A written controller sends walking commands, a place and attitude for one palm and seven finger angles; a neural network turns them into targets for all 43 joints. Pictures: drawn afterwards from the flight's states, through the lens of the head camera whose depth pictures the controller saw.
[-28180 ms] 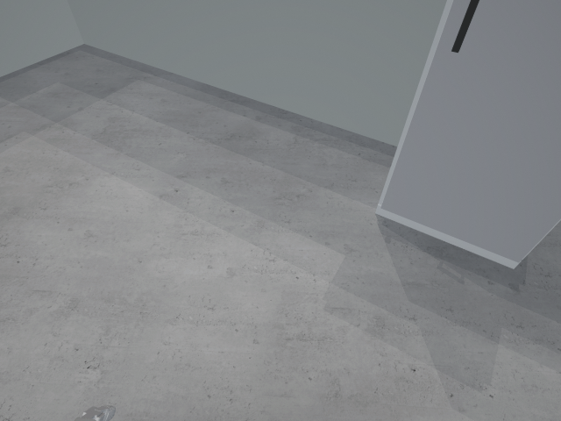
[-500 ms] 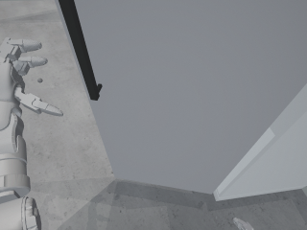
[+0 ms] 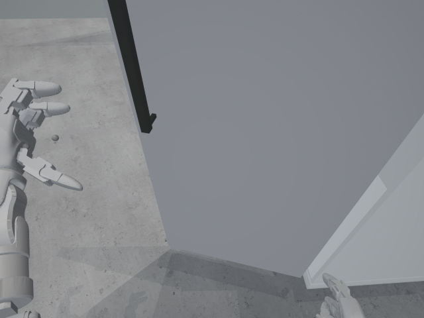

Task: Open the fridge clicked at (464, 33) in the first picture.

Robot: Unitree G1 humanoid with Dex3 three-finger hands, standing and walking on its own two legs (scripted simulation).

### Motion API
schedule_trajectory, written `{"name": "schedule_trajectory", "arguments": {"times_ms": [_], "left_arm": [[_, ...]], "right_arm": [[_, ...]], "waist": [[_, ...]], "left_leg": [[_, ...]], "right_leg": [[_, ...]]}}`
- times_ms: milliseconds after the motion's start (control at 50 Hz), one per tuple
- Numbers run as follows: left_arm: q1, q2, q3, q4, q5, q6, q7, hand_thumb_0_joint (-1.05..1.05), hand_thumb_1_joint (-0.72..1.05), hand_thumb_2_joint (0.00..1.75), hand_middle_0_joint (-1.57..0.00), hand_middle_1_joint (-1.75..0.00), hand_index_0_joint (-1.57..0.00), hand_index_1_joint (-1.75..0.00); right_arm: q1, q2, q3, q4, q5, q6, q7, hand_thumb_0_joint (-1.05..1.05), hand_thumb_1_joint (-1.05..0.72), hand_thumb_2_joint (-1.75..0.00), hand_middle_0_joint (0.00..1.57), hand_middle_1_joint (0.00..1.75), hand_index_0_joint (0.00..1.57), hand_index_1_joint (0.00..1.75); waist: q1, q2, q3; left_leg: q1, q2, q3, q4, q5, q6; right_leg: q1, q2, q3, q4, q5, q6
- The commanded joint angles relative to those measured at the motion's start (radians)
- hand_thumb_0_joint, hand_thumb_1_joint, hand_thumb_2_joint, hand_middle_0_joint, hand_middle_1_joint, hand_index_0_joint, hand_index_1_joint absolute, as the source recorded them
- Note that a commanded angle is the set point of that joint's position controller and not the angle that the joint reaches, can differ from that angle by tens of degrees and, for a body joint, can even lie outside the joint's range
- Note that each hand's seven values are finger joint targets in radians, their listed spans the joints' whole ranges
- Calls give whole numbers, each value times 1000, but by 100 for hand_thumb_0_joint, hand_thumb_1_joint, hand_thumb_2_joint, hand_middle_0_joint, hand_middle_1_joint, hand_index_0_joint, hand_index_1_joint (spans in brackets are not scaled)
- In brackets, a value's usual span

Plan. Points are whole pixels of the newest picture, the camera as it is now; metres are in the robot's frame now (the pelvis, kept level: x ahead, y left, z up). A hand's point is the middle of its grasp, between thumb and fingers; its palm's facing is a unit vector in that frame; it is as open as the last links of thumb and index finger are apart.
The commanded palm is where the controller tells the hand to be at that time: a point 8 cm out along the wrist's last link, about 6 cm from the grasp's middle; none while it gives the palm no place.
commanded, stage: slip the hand off the handle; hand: left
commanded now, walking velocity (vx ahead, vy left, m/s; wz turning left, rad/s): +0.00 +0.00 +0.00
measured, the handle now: (136, 62) +0.50 +0.21 +0.24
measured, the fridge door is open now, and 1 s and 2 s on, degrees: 73 73 73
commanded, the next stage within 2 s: draw the hand back to the body in 0.20 s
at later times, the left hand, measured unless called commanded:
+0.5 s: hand (60, 150) +0.31 +0.28 +0.19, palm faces +0.00 -1.00 -0.07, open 14.7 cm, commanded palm +0.26 +0.33 +0.20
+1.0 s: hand (31, 177) +0.25 +0.29 +0.19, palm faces +0.41 -0.88 -0.23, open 13.7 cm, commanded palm +0.20 +0.32 +0.20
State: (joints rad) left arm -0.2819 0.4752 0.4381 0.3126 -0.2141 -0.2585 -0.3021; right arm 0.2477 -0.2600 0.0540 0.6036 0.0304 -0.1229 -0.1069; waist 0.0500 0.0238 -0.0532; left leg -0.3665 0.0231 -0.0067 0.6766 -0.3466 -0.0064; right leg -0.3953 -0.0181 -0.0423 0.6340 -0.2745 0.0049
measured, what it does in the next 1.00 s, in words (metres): stands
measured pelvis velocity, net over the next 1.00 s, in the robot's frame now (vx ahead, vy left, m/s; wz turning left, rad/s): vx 0.01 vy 0.01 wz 0.01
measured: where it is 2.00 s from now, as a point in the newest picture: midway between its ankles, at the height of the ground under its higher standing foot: outside the picture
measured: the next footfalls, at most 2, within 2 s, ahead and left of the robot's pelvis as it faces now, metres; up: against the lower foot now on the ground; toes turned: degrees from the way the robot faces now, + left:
none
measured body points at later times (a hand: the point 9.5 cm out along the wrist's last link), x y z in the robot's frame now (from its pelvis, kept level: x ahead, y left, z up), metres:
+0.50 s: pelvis +0.02 +0.01 +0.01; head +0.01 -0.01 +0.46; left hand +0.30 +0.34 +0.19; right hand +0.20 -0.23 -0.07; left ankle +0.00 +0.12 -0.72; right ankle +0.03 -0.13 -0.72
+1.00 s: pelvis +0.01 +0.01 +0.01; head -0.01 +0.01 +0.46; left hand +0.22 +0.34 +0.20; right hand +0.22 -0.18 -0.04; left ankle +0.00 +0.12 -0.72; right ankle +0.03 -0.13 -0.72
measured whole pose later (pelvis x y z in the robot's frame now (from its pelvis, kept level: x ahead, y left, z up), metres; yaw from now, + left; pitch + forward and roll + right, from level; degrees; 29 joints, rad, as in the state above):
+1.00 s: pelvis +0.01 +0.01 +0.01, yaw +0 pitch -3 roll -1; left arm 0.14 0.37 0.40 -0.25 -0.16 0.05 -0.03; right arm 0.20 -0.22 0.09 0.60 0.00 -0.23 -0.08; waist 0.08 0.02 0.00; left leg -0.17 0.01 0.00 0.52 -0.30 0.01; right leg -0.19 -0.03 -0.04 0.47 -0.22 0.02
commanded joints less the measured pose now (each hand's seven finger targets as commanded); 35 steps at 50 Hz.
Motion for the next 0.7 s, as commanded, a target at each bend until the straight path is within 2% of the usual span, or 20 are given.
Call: {"name": "schedule_trajectory", "arguments": {"times_ms": [0,40,120,140,220,240,280,300,320,340,360,400,440,460,500,540,580,600,640,680], "left_arm": [[-316,281,74,-207,-45,-46,-14,0,-55,20,-25,-115,-25,-115],[-295,306,108,-210,-54,-43,-18,0,-55,20,-25,-115,-25,-115],[-246,298,117,-269,-69,-43,-27,0,-55,20,-25,-115,-25,-115],[-255,319,135,-270,-70,-42,-27,0,-55,20,-25,-115,-25,-115],[-296,298,107,-294,-71,-39,-31,0,-55,20,-25,-115,-25,-115],[-285,303,118,-270,-71,-35,-31,0,-55,20,-25,-115,-25,-115],[-277,299,110,-267,-67,-29,-38,0,-55,20,-25,-115,-25,-115],[-266,311,125,-260,-71,-29,-39,0,-55,20,-25,-115,-25,-115],[-176,300,111,-100,-146,121,-122,0,-55,20,-25,-115,-25,-115],[-230,302,96,-226,-161,189,-169,0,-55,20,-25,-115,-25,-115],[-247,361,148,-273,-168,232,-189,0,-55,20,-25,-115,-25,-115],[-206,356,142,-328,-186,320,-228,0,-55,20,-25,-115,-25,-115],[-135,351,134,-415,-198,395,-259,0,-55,20,-25,-115,-25,-115],[-100,357,147,-452,-202,414,-261,0,-55,20,-25,-115,-25,-115],[-2,392,231,-499,-214,411,-237,0,-55,20,-25,-115,-25,-115],[85,312,218,-487,-234,410,-213,0,-55,20,-25,-115,-25,-115],[129,277,219,-450,-245,435,-197,0,-55,20,-25,-115,-25,-115],[135,257,208,-451,-245,451,-193,0,-55,20,-25,-115,-25,-115],[96,230,153,-449,-229,497,-188,0,-55,20,-25,-115,-25,-115],[11,189,72,-516,-199,518,-182,0,-55,20,-25,-115,-25,-115]], "right_arm": [[-82,-133,-53,-141,6,-67,-17,0,-90,-90,20,30,20,30],[-88,-132,-51,-142,5,-72,-16,0,-90,-90,20,30,20,30],[-100,-127,-49,-156,3,-82,-14,0,-90,-90,20,30,20,30],[-98,-130,-50,-151,3,-84,-16,0,-90,-90,20,30,20,30],[-90,-130,-49,-141,2,-94,-22,0,-90,-90,20,30,20,30],[-79,-131,-50,-134,1,-95,-24,0,-90,-90,20,30,20,30],[-79,-132,-52,-132,2,-96,-27,0,-90,-90,20,30,20,30],[-72,-135,-54,-129,-1,-97,-27,0,-90,-90,20,30,20,30],[-91,-154,-43,-137,34,-105,-38,0,-90,-90,20,30,20,30],[-110,-149,-38,-167,45,-114,-43,0,-90,-90,20,30,20,30],[-115,-152,-39,-170,43,-119,-48,0,-90,-90,20,30,20,30],[-134,-148,-29,-197,48,-135,-46,0,-90,-90,20,30,20,30],[-131,-137,-16,-218,54,-150,-27,0,-90,-90,20,30,20,30],[-126,-132,-14,-227,53,-152,-16,0,-90,-90,20,30,20,30],[-121,-132,-19,-232,41,-157,3,0,-90,-90,20,30,20,30],[-114,-122,-18,-231,42,-156,23,0,-90,-90,20,30,20,30],[-121,-133,-23,-219,45,-143,31,0,-90,-90,20,30,20,30],[-128,-135,-26,-218,47,-138,32,0,-90,-90,20,30,20,30],[-132,-138,-22,-216,51,-124,29,0,-90,-90,20,30,20,30],[-143,-133,-20,-222,54,-125,19,0,-90,-90,20,30,20,30]], "waist": [[-15,21,-151],[-7,26,-155],[5,28,-185],[2,40,-183],[-15,58,-180],[-15,34,-176],[-17,53,-179],[-11,36,-187],[-4,63,-253],[8,97,-276],[18,112,-294],[30,110,-315],[35,101,-293],[37,78,-271],[57,32,-241],[48,-16,-172],[40,-24,-113],[44,-20,-100],[24,20,-52],[6,87,-40]], "left_leg": [[15,-25,-4,-134,45,24],[9,-27,-5,-129,56,23],[15,-30,0,-118,95,25],[15,-29,2,-113,103,24],[26,-29,3,-104,136,24],[23,-27,-2,-106,144,23],[22,-30,2,-102,145,22],[19,-27,-1,-99,162,23],[46,-20,0,-135,153,27],[84,-24,-1,-141,197,31],[104,-25,-1,-138,233,30],[142,-25,-5,-139,325,35],[182,-27,-17,-154,404,35],[184,-26,-20,-160,416,34],[182,-23,-19,-164,459,33],[165,-17,-13,-176,451,25],[146,-16,-8,-192,374,21],[154,-17,-3,-194,375,22],[151,-17,-4,-208,307,19],[180,-18,-9,-220,261,21]], "right_leg": [[87,19,33,-120,-24,-22],[100,15,37,-118,-14,-22],[129,12,42,-106,30,-19],[127,13,44,-104,41,-19],[114,16,40,-99,85,-17],[117,17,34,-96,94,-17],[111,17,36,-95,96,-16],[129,15,37,-90,117,-18],[223,1,46,-101,152,-28],[247,-4,38,-106,206,-24],[264,-2,35,-105,243,-26],[295,1,24,-94,331,-27],[295,9,4,-97,390,-25],[289,15,-4,-103,392,-23],[305,23,-11,-112,421,-26],[275,29,-22,-120,423,-22],[237,34,-29,-138,352,-22],[238,32,-26,-145,348,-23],[189,30,-25,-162,274,-20],[167,30,-18,-178,208,-21]]}}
